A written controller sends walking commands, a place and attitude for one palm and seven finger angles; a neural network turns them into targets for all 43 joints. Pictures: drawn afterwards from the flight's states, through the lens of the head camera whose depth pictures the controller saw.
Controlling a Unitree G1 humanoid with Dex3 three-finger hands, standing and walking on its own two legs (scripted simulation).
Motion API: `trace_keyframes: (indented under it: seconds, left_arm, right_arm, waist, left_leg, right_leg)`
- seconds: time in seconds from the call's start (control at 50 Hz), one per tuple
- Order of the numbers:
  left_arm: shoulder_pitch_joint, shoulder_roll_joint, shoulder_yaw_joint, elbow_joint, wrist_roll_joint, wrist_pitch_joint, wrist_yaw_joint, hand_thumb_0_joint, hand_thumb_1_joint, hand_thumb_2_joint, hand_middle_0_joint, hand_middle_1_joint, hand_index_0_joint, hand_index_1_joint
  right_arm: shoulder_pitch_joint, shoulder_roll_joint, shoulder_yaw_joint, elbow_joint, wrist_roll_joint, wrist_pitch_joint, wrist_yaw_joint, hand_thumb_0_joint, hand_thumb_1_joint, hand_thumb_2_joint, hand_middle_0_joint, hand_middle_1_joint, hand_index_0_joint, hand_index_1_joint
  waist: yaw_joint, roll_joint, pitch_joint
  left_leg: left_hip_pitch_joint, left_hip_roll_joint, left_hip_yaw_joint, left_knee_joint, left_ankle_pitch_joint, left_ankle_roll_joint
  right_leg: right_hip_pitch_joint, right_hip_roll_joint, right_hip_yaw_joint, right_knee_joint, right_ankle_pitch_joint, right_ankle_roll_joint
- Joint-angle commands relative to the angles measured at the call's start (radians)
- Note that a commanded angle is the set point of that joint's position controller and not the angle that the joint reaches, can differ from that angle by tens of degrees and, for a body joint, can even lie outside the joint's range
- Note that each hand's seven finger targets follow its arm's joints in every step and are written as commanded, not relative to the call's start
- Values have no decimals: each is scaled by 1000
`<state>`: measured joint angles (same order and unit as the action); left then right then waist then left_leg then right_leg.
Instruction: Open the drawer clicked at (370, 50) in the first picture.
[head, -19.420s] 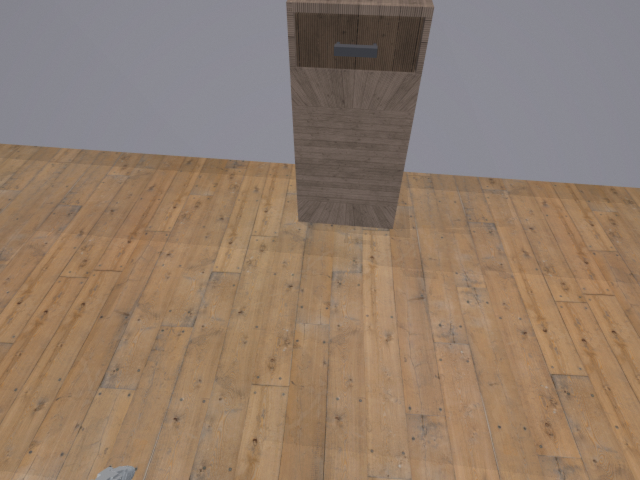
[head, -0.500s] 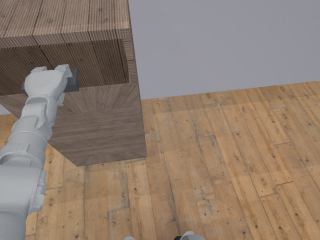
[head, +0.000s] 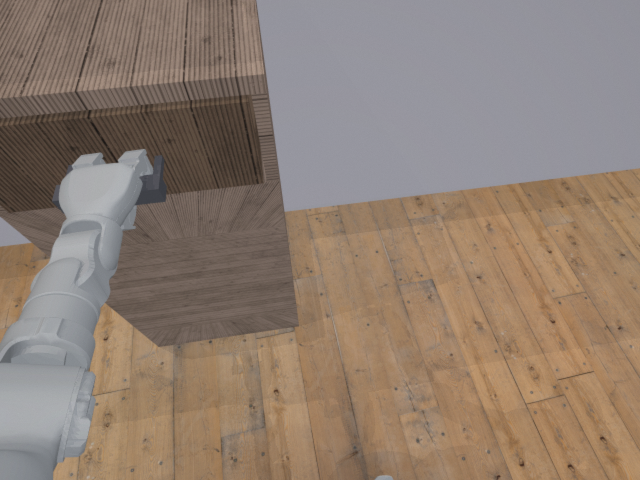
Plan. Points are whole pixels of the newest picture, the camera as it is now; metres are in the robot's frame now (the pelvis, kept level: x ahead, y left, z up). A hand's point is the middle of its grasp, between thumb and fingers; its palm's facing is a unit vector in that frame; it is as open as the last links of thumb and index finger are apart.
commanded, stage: pull the drawer open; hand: left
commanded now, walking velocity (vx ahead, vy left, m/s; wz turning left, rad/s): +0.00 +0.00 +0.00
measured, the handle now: (114, 180) +0.50 +0.27 +0.05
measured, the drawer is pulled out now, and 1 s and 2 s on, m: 0.01 0.13 0.27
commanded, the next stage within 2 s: none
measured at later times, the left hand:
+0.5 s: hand (117, 261) +0.39 +0.25 +0.03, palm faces -0.01 -0.05 -1.00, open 5.9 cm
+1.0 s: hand (111, 304) +0.33 +0.24 +0.03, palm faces -0.03 -0.05 -1.00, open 5.9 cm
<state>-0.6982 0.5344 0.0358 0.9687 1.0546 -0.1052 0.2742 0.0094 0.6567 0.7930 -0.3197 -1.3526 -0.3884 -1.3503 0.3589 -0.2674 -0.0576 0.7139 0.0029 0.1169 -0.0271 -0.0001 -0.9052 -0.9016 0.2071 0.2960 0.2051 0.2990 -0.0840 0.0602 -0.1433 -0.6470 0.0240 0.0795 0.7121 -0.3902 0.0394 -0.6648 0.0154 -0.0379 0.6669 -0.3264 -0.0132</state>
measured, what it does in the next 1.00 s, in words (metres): stands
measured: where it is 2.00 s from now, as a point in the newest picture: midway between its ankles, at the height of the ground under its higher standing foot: outside the picture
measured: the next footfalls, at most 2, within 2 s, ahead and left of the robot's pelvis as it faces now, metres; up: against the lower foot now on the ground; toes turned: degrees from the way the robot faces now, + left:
none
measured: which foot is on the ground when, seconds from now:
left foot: down 0.00-1.00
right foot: down 0.00-1.00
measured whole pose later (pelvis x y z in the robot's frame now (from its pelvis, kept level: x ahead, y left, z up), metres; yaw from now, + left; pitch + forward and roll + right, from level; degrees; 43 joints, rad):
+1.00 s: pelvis +0.00 -0.01 +0.01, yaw +1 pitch +10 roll +0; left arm -0.16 0.42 -0.03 0.42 1.01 -0.02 0.27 0.01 0.66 0.80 -0.31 -1.35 -0.41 -1.35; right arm 0.21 -0.26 -0.05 0.66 0.02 0.10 -0.05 0.00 -0.91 -0.90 0.21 0.30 0.20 0.30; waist 0.01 0.06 -0.10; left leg -0.42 0.01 0.07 0.61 -0.36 0.02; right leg -0.46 0.01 -0.04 0.61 -0.33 -0.03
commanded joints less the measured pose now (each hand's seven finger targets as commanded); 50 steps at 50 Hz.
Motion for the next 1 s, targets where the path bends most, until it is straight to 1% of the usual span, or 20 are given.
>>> trace_keyframes:
  seconds: [0.0,0.1,0.14,0.16,0.22,0.26,0.32,0.36,0.4,0.46,0.62,0.66,0.68,0.7,0.76,0.82,0.88,0.9,0.96,0.98]
  left_arm:
    - [-194,267,93,-194,-18,1,34,0,900,900,-400,-1350,-400,-1350]
    - [-91,217,80,-311,-23,27,47,0,900,900,-400,-1350,-400,-1350]
    - [-73,188,66,-349,-30,43,51,0,900,900,-400,-1350,-400,-1350]
    - [-41,213,95,-360,-35,51,52,0,900,900,-400,-1350,-400,-1350]
    - [4,157,54,-419,-37,79,53,0,900,900,-400,-1350,-400,-1350]
    - [23,181,79,-452,-39,93,55,0,900,900,-400,-1350,-400,-1350]
    - [51,137,46,-500,-41,113,54,0,900,900,-400,-1350,-400,-1350]
    - [57,135,49,-519,-43,122,51,0,900,900,-400,-1350,-400,-1350]
    - [68,115,30,-536,-46,130,47,0,900,900,-400,-1350,-400,-1350]
    - [85,136,50,-543,-45,134,44,0,900,900,-400,-1350,-400,-1350]
    - [104,105,21,-577,-37,125,37,0,900,900,-400,-1350,-400,-1350]
    - [133,120,38,-586,-35,121,37,0,900,900,-400,-1350,-400,-1350]
    - [144,136,53,-622,-34,115,40,0,900,900,-400,-1350,-400,-1350]
    - [185,97,25,-630,-40,117,37,0,900,900,-400,-1350,-400,-1350]
    - [239,124,62,-631,-51,114,32,0,900,900,-400,-1350,-400,-1350]
    - [272,92,37,-686,-56,106,34,0,900,900,-400,-1350,-400,-1350]
    - [313,139,85,-713,-55,102,39,0,900,900,-400,-1350,-400,-1350]
    - [344,106,63,-730,-61,103,39,0,900,900,-400,-1350,-400,-1350]
    - [355,120,80,-741,-62,106,44,0,900,900,-400,-1350,-400,-1350]
    - [350,107,65,-767,-58,104,48,0,900,900,-400,-1350,-400,-1350]
  right_arm:
    - [64,-156,-54,-78,-2,-10,-6,0,-900,-900,200,300,200,300]
    - [31,-147,-60,-100,3,-10,5,0,-900,-900,200,300,200,300]
    - [16,-148,-61,-107,4,-13,8,0,-900,-900,200,300,200,300]
    - [8,-150,-59,-109,5,-12,9,0,-900,-900,200,300,200,300]
    - [-17,-142,-58,-126,9,-16,11,0,-900,-900,200,300,200,300]
    - [-36,-145,-55,-128,8,-16,11,0,-900,-900,200,300,200,300]
    - [-56,-136,-52,-140,9,-21,11,0,-900,-900,200,300,200,300]
    - [-67,-137,-51,-140,9,-21,8,0,-900,-900,200,300,200,300]
    - [-80,-134,-46,-147,10,-24,4,0,-900,-900,200,300,200,300]
    - [-102,-133,-40,-149,10,-24,-6,0,-900,-900,200,300,200,300]
    - [-141,-119,-30,-159,10,-35,-21,0,-900,-900,200,300,200,300]
    - [-146,-121,-31,-160,8,-36,-23,0,-900,-900,200,300,200,300]
    - [-149,-118,-31,-165,7,-38,-23,0,-900,-900,200,300,200,300]
    - [-158,-112,-31,-171,7,-41,-22,0,-900,-900,200,300,200,300]
    - [-170,-118,-30,-171,8,-44,-25,0,-900,-900,200,300,200,300]
    - [-186,-112,-29,-181,9,-52,-25,0,-900,-900,200,300,200,300]
    - [-197,-113,-27,-180,8,-55,-28,0,-900,-900,200,300,200,300]
    - [-202,-109,-28,-187,6,-58,-28,0,-900,-900,200,300,200,300]
    - [-213,-111,-27,-180,9,-62,-31,0,-900,-900,200,300,200,300]
    - [-220,-109,-26,-182,9,-65,-31,0,-900,-900,200,300,200,300]
  waist:
    - [54,-26,-382]
    - [73,3,-392]
    - [67,-21,-370]
    - [75,-33,-370]
    - [76,-12,-346]
    - [81,-12,-342]
    - [86,16,-329]
    - [81,-25,-327]
    - [82,-27,-309]
    - [86,-37,-293]
    - [94,-21,-249]
    - [101,-32,-267]
    - [115,-5,-300]
    - [113,-5,-287]
    - [116,-63,-268]
    - [121,-36,-257]
    - [129,-38,-251]
    - [132,-35,-252]
    - [125,-69,-227]
    - [127,-34,-226]
  left_leg:
    - [212,-25,-49,-46,572,6]
    - [285,-14,-57,-51,699,-1]
    - [295,-9,-59,-59,691,-2]
    - [290,-8,-62,-62,703,-3]
    - [324,-5,-66,-70,728,-10]
    - [329,-5,-70,-73,740,-11]
    - [362,-4,-74,-81,743,-18]
    - [369,-2,-79,-83,733,-18]
    - [363,-8,-75,-93,686,-18]
    - [347,-15,-68,-105,634,-15]
    - [336,-30,-59,-125,527,-14]
    - [342,-31,-58,-124,538,-12]
    - [351,-32,-58,-122,562,-13]
    - [350,-35,-53,-121,560,-13]
    - [316,-38,-49,-128,517,-9]
    - [320,-42,-45,-136,493,-7]
    - [311,-43,-42,-138,484,-7]
    - [314,-46,-41,-137,488,-6]
    - [303,-46,-41,-142,456,-6]
    - [315,-46,-41,-145,454,-7]
  right_leg:
    - [300,25,16,-24,477,-14]
    - [306,26,11,-26,504,-16]
    - [302,25,5,-36,494,-14]
    - [318,25,6,-35,497,-16]
    - [307,24,-3,-40,494,-14]
    - [320,22,0,-42,492,-16]
    - [307,22,-7,-47,469,-17]
    - [314,22,-7,-53,458,-16]
    - [320,20,-10,-58,447,-16]
    - [344,19,-5,-67,438,-20]
    - [344,16,-3,-79,394,-25]
    - [366,15,4,-81,409,-25]
    - [383,12,8,-73,429,-26]
    - [388,12,7,-76,444,-25]
    - [417,11,14,-82,456,-22]
    - [412,8,14,-85,447,-22]
    - [432,6,23,-84,467,-21]
    - [437,5,22,-83,481,-21]
    - [434,5,24,-90,454,-20]
    - [420,5,25,-90,444,-21]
